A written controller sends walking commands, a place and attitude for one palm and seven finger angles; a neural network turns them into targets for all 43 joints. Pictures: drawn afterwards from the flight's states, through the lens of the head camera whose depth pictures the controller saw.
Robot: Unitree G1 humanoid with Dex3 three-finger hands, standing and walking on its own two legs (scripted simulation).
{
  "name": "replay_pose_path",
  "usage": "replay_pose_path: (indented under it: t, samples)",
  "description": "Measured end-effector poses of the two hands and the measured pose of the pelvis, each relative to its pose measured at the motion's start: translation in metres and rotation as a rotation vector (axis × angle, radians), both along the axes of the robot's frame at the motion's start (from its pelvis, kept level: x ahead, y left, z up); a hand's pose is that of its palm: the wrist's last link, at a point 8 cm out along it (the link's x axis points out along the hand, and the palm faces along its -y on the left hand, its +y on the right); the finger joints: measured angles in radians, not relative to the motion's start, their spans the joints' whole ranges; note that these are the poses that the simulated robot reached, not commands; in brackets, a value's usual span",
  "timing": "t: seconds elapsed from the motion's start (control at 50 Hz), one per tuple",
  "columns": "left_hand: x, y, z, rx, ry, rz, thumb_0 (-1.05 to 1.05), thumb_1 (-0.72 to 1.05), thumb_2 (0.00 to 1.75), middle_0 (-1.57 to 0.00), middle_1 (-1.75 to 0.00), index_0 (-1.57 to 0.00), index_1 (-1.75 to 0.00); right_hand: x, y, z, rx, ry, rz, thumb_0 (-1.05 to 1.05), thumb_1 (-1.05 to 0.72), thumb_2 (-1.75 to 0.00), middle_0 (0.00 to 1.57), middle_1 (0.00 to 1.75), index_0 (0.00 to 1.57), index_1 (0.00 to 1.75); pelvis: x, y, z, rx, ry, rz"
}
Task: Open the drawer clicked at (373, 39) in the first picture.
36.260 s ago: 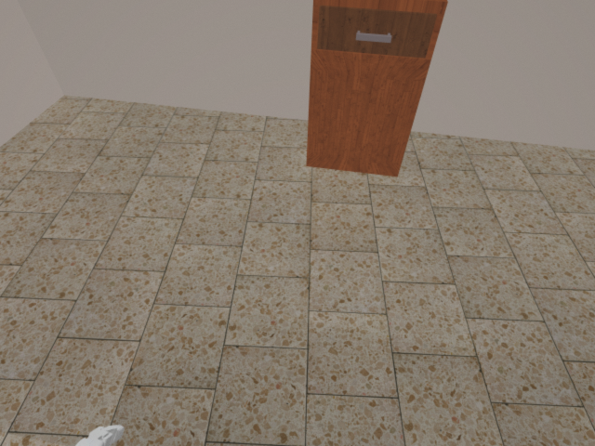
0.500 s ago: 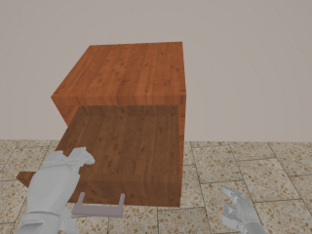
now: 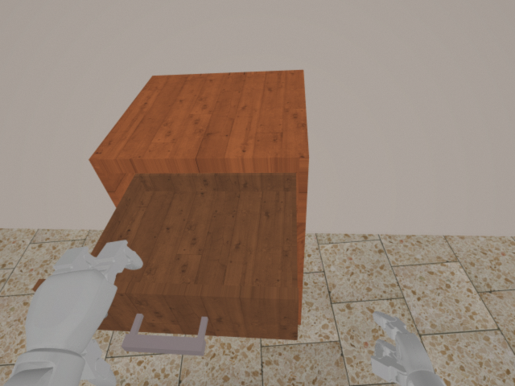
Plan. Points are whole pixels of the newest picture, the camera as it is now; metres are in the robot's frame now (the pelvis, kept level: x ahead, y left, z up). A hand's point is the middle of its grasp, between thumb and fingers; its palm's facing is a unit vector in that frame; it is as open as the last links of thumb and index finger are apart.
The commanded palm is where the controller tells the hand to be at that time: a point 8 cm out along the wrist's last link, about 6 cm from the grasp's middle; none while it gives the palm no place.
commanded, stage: draw the hand back to the body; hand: left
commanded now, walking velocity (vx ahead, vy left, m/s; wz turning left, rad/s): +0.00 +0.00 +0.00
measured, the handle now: (167, 332) +0.21 +0.21 -0.05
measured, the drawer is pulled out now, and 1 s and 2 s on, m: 0.30 0.30 0.30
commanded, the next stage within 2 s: step back with the hand held close in 1.24 s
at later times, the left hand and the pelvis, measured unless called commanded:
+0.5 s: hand (103, 285) +0.18 +0.22 +0.15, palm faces +0.36 -0.86 -0.35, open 13.1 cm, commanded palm +0.13 +0.26 +0.17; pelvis +0.01 +0.00 +0.01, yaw +3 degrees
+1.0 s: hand (82, 274) +0.19 +0.24 +0.17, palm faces +0.44 -0.80 -0.40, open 9.0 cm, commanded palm +0.13 +0.28 +0.19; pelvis +0.02 -0.01 +0.01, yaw +3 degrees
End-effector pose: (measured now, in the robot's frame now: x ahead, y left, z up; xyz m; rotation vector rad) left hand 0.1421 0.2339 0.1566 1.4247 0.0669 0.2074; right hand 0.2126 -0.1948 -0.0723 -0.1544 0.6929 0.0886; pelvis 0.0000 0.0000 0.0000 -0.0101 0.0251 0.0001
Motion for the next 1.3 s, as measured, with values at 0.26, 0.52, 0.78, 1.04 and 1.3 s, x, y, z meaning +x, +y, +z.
replay_pose_path:
  t: [0.26, 0.52, 0.78, 1.04, 1.3]
  samples:
    - [-0.002, 0.011, 0.007, 0.027, 0.006, -0.027, 0.00, -0.49, 0.30, -0.33, -1.20, -0.32, -1.20, -0.002, 0.000, 0.004, -0.036, -0.003, -0.003, 0.01, -0.91, -0.90, 0.20, 0.30, 0.20, 0.30, -0.003, 0.002, 0.002, -0.005, -0.013, 0.006]
    - [0.004, 0.024, 0.016, -0.984, -0.384, -0.024, 0.00, -0.28, 0.39, -0.30, -1.06, -0.30, -1.06, -0.019, 0.001, 0.015, -0.076, -0.103, -0.054, 0.01, -0.91, -0.90, 0.20, 0.30, 0.20, 0.30, 0.010, -0.003, 0.007, 0.001, -0.074, 0.051]
    - [0.006, 0.032, 0.021, -0.949, -0.354, 0.015, 0.00, 0.15, 0.58, -0.27, -0.78, -0.26, -0.78, -0.009, -0.015, 0.010, -0.074, -0.076, -0.094, 0.01, -0.91, -0.90, 0.20, 0.30, 0.20, 0.30, 0.015, -0.005, 0.011, 0.004, -0.049, 0.047]
    - [0.001, 0.038, 0.030, -0.915, -0.418, 0.054, 0.01, 0.60, 0.77, -0.24, -0.49, -0.23, -0.49, 0.004, -0.017, 0.013, -0.053, -0.103, -0.088, 0.01, -0.91, -0.90, 0.20, 0.30, 0.20, 0.30, 0.016, -0.012, 0.011, 0.007, -0.051, 0.057]
    - [0.000, 0.029, 0.028, -0.918, -0.398, 0.050, 0.02, 0.86, 0.88, -0.22, -0.32, -0.21, -0.32, -0.001, -0.023, 0.009, -0.046, -0.085, -0.091, 0.01, -0.91, -0.90, 0.20, 0.30, 0.20, 0.30, 0.016, -0.018, 0.010, 0.009, -0.053, 0.060]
